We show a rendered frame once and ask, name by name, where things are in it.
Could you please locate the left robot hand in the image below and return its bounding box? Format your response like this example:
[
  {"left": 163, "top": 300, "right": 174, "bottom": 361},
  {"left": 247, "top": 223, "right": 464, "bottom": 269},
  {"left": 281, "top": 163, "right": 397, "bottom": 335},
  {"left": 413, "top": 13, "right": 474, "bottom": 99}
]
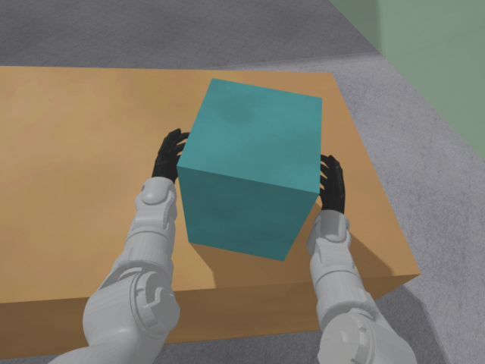
[{"left": 152, "top": 128, "right": 189, "bottom": 184}]

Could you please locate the right robot hand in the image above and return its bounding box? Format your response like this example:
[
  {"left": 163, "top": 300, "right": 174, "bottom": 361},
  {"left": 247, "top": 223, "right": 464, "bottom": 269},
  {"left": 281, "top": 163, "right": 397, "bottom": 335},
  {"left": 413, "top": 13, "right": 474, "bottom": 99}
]
[{"left": 319, "top": 155, "right": 346, "bottom": 214}]

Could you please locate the carton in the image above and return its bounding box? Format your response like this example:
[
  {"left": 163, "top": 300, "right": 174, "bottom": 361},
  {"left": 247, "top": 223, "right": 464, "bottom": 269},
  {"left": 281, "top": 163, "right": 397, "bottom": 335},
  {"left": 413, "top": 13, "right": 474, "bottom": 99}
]
[{"left": 177, "top": 78, "right": 322, "bottom": 261}]

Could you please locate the pedestal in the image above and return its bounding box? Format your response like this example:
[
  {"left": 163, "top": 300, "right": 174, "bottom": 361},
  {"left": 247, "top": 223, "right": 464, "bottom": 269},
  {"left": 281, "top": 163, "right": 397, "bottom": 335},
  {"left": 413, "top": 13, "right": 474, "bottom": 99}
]
[{"left": 0, "top": 66, "right": 421, "bottom": 359}]

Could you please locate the left robot forearm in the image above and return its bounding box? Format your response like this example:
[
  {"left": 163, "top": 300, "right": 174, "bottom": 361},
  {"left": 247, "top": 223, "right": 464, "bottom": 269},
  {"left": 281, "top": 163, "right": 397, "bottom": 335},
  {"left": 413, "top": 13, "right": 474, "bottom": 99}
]
[{"left": 83, "top": 177, "right": 177, "bottom": 342}]

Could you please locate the robot right upper arm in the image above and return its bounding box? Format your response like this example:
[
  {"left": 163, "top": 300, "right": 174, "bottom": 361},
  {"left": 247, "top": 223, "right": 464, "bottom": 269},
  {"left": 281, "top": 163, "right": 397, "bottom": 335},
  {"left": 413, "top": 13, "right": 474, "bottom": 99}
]
[{"left": 318, "top": 312, "right": 417, "bottom": 364}]

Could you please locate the robot left upper arm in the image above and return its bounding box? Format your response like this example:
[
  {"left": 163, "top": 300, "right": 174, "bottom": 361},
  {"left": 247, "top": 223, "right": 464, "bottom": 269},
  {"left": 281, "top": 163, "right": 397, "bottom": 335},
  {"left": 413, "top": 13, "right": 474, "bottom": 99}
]
[{"left": 48, "top": 271, "right": 180, "bottom": 364}]

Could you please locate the right robot forearm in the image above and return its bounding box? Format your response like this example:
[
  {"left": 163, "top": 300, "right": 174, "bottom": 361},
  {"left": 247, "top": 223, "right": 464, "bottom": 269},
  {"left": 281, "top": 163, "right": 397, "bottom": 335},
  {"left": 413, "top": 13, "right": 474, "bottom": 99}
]
[{"left": 306, "top": 209, "right": 397, "bottom": 334}]

